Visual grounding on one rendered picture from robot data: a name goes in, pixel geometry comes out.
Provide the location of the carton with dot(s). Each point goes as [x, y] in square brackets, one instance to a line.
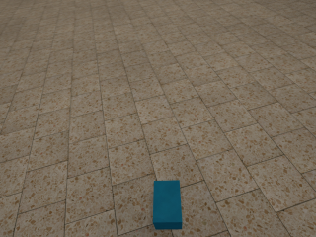
[167, 207]

